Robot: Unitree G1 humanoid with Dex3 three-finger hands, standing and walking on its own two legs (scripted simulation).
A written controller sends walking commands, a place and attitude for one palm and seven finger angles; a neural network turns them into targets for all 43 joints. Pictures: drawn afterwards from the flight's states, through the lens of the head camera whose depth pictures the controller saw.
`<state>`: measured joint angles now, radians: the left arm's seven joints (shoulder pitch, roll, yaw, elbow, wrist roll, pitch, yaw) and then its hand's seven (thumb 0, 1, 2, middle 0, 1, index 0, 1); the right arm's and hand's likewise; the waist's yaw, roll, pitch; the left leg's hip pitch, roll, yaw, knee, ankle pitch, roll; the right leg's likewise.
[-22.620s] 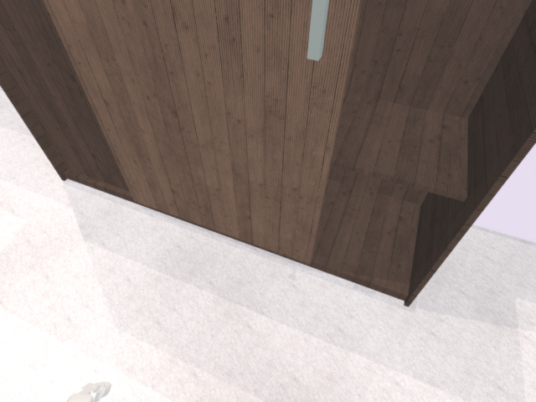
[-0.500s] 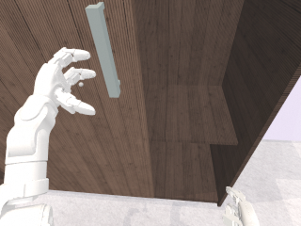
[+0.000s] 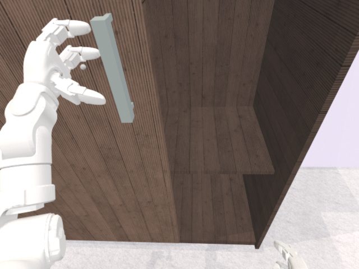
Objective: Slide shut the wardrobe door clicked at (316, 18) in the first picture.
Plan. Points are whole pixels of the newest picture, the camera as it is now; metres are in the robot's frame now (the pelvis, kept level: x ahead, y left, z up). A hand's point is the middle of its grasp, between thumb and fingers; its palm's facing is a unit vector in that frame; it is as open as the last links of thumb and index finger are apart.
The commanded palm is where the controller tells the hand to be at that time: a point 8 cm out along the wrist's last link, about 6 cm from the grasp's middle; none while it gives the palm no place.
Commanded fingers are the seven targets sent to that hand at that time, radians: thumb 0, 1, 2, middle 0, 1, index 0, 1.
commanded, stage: move the hooked fingers beside the handle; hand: left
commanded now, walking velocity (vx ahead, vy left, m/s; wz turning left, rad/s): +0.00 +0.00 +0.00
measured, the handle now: (118, 72) +0.44 +0.14 +0.27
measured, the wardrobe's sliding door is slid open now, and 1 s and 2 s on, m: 0.40 0.40 0.40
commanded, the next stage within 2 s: feel for the door with the fingertips in 0.88 s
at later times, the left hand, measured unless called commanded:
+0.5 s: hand (82, 78) +0.39 +0.19 +0.29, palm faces +0.01 -1.00 -0.03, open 14.0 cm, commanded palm +0.35 +0.25 +0.25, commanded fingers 0.00 -0.50 0.30 -0.30 -1.20 -0.30 -1.20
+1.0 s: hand (90, 103) +0.38 +0.19 +0.23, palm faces +0.00 -1.00 -0.07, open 14.0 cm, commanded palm +0.35 +0.24 +0.26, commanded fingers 0.00 -0.50 0.30 -0.30 -1.20 -0.30 -1.20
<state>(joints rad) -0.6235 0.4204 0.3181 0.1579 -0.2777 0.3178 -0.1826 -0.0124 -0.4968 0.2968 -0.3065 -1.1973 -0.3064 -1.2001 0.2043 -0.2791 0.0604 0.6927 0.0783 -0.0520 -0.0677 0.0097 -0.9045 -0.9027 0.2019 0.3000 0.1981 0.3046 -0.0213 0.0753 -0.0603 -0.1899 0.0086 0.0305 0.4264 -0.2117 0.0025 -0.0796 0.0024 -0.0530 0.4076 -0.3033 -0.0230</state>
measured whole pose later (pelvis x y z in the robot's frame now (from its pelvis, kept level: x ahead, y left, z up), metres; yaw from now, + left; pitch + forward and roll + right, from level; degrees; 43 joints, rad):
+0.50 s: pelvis +0.00 +0.00 +0.00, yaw +2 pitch +0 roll +0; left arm -0.72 0.47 0.30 0.46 -0.30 0.37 -0.26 -0.01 -0.50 0.30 -0.33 -1.23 -0.30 -1.20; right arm 0.16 -0.30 0.07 0.67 0.11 -0.04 -0.08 0.01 -0.90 -0.90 0.20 0.30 0.20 0.30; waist -0.01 0.10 -0.09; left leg -0.24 0.01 0.00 0.45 -0.22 0.00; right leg -0.11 0.00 -0.08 0.42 -0.31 -0.03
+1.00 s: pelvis +0.01 +0.00 +0.00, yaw +1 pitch +0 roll +0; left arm -0.55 0.44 0.29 0.29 -0.27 0.48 -0.24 -0.01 -0.50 0.30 -0.30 -1.20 -0.30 -1.20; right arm 0.18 -0.29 0.06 0.63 0.10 -0.03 -0.06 0.01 -0.90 -0.90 0.20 0.30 0.20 0.30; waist -0.01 0.10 -0.06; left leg -0.22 0.00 0.02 0.45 -0.23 0.01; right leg -0.11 0.00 -0.06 0.43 -0.32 -0.02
